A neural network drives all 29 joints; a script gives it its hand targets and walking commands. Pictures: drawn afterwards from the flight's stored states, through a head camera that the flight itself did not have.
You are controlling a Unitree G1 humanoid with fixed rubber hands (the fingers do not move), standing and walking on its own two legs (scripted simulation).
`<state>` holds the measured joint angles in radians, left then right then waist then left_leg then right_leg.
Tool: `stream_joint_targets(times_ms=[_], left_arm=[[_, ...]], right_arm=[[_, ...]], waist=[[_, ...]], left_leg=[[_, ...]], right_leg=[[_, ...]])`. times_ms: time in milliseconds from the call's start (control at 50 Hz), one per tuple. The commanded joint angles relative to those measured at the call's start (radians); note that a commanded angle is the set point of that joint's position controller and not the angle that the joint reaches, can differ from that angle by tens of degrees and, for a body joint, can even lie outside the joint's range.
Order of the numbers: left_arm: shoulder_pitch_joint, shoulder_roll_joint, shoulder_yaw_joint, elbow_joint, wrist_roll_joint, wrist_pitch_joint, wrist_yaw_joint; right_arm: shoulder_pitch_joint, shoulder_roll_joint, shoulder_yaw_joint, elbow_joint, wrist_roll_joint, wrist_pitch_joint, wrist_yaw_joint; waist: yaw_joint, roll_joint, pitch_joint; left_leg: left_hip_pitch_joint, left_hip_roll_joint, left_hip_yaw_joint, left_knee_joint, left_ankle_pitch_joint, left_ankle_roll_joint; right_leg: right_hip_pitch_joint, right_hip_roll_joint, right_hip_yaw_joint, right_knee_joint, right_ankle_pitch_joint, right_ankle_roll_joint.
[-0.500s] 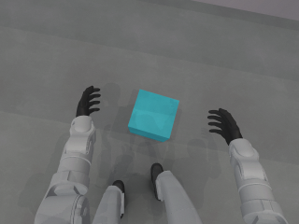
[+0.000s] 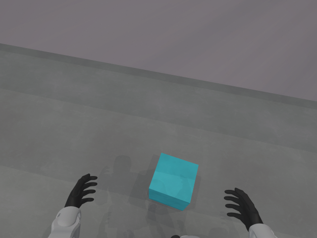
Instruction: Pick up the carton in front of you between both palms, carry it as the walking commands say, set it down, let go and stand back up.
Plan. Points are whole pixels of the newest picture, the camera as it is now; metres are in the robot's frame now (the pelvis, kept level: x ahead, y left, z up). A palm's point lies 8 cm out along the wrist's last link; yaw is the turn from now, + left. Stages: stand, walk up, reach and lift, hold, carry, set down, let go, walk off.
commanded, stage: let go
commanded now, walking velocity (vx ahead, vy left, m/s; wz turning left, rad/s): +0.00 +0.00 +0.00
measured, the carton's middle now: (172, 182) +0.41 -0.11 -0.65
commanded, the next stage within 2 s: stand in 0.56 s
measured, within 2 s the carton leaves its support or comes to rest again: neither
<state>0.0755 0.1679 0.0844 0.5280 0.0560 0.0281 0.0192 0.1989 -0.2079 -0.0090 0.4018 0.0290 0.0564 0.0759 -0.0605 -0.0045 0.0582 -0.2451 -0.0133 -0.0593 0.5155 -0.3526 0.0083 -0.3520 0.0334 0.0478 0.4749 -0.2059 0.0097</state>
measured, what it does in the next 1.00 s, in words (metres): stands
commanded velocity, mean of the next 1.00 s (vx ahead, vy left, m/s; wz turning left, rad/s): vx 0.00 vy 0.00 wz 0.00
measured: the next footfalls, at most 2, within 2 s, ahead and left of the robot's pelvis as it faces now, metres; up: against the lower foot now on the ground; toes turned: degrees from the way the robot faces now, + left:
none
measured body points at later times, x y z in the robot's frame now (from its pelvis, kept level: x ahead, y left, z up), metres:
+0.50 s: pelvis +0.00 +0.00 +0.00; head +0.01 -0.01 +0.45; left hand +0.18 +0.23 -0.07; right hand +0.17 -0.24 -0.07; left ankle -0.06 +0.11 -0.74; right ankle +0.02 -0.13 -0.74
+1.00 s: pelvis +0.02 -0.03 +0.00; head +0.04 -0.05 +0.44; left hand +0.14 +0.28 -0.09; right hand +0.17 -0.31 -0.12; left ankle -0.06 +0.11 -0.74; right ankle +0.02 -0.13 -0.74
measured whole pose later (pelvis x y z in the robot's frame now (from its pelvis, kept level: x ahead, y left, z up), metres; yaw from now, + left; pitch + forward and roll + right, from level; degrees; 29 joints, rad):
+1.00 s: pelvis +0.02 -0.03 +0.00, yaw +3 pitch +0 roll +0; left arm 0.18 0.32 0.07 0.77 0.04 0.01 0.01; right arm 0.22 -0.37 -0.03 0.71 -0.04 0.01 -0.02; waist 0.01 0.07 0.02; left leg -0.13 0.00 -0.11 0.51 -0.39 -0.03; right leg -0.26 0.04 -0.01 0.55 -0.30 -0.03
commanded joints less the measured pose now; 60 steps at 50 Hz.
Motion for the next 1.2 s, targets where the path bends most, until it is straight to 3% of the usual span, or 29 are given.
stream_joint_targets(times_ms=[0, 160, 180, 240, 540, 560, 600, 640, 700, 820, 920, 1020, 1180], left_arm=[[0.034, 0.065, -0.008, -0.125, -0.021, -0.009, -0.021], [0.114, 0.096, -0.039, -0.190, -0.058, 0.026, -0.061], [0.154, 0.088, -0.046, -0.125, -0.078, 0.002, -0.042], [0.112, 0.097, -0.062, -0.160, -0.087, -0.002, -0.029], [0.110, 0.130, -0.028, -0.136, -0.060, 0.056, -0.051], [0.127, 0.262, 0.017, 0.005, 0.000, 0.030, -0.019], [0.111, 0.280, 0.023, 0.025, 0.011, 0.003, -0.006], [0.082, 0.264, 0.017, 0.042, 0.005, -0.016, -0.008], [0.067, 0.265, 0.015, 0.074, -0.001, -0.030, -0.019], [0.080, 0.295, 0.022, 0.129, -0.013, -0.034, -0.013], [0.095, 0.310, 0.023, 0.176, -0.020, -0.031, -0.006], [0.085, 0.319, 0.020, 0.212, -0.025, -0.029, -0.004], [0.054, 0.320, 0.014, 0.261, -0.029, -0.031, -0.005]], right_arm=[[0.012, -0.106, -0.050, -0.061, -0.015, -0.015, -0.004], [0.020, -0.117, -0.076, -0.048, -0.044, 0.014, -0.009], [-0.008, -0.154, -0.080, -0.091, -0.054, 0.061, -0.032], [0.012, -0.146, -0.065, -0.077, -0.053, 0.086, -0.046], [-0.010, -0.120, -0.040, -0.128, -0.051, 0.158, -0.064], [-0.058, -0.226, -0.070, 0.009, -0.076, 0.076, -0.095], [-0.022, -0.208, -0.066, 0.040, -0.081, 0.011, -0.099], [-0.018, -0.207, -0.064, 0.069, -0.082, -0.023, -0.090], [-0.013, -0.223, -0.064, 0.113, -0.079, -0.047, -0.081], [0.010, -0.256, -0.060, 0.186, -0.074, -0.063, -0.093], [0.021, -0.276, -0.050, 0.236, -0.069, -0.064, -0.104], [0.022, -0.288, -0.043, 0.269, -0.065, -0.063, -0.111], [0.005, -0.299, -0.037, 0.307, -0.061, -0.067, -0.117]], waist=[[0.017, 0.069, -0.189], [0.039, 0.052, -0.102], [0.042, 0.056, -0.133], [0.040, 0.068, -0.111], [0.061, 0.018, -0.057], [0.089, 0.137, -0.012], [0.072, 0.061, -0.020], [0.068, 0.001, -0.026], [0.061, -0.013, -0.061], [0.060, -0.017, -0.120], [0.065, -0.010, -0.135], [0.066, 0.001, -0.131], [0.069, 0.019, -0.114]], left_leg=[[-0.039, -0.003, 0.011, -0.133, 0.385, -0.042], [0.018, 0.015, 0.001, -0.163, 0.482, -0.050], [0.071, 0.026, -0.007, -0.123, 0.577, -0.066], [0.073, 0.032, -0.011, -0.112, 0.599, -0.073], [-0.044, -0.006, 0.043, -0.131, 0.248, -0.015], [-0.094, 0.020, -0.005, -0.097, 0.026, -0.037], [-0.052, 0.033, -0.038, -0.092, -0.129, -0.021], [-0.039, 0.038, -0.049, -0.067, -0.151, -0.007], [-0.005, 0.038, -0.053, -0.048, -0.048, 0.001], [0.060, 0.051, -0.061, -0.033, 0.213, -0.009], [0.076, 0.062, -0.064, -0.029, 0.335, -0.014], [0.084, 0.068, -0.064, -0.036, 0.377, -0.014], [0.090, 0.079, -0.073, -0.073, 0.385, -0.012]], right_leg=[[0.333, 0.040, -0.037, -0.003, 0.349, 0.007], [0.347, 0.051, -0.046, -0.035, 0.298, -0.005], [0.295, 0.067, -0.059, -0.006, 0.248, 0.005], [0.244, 0.063, -0.052, -0.011, 0.199, -0.001], [0.359, 0.038, -0.034, -0.010, 0.191, 0.006], [0.172, -0.061, 0.013, -0.022, 0.054, 0.002], [0.085, -0.069, 0.049, -0.062, -0.171, -0.015], [0.041, -0.075, 0.074, -0.083, -0.260, -0.028], [0.057, -0.083, 0.083, -0.071, -0.185, -0.040], [0.144, -0.096, 0.067, -0.014, 0.143, -0.045], [0.208, -0.104, 0.052, 0.010, 0.305, -0.048], [0.234, -0.110, 0.050, 0.005, 0.351, -0.047], [0.250, -0.111, 0.045, -0.016, 0.323, -0.046]])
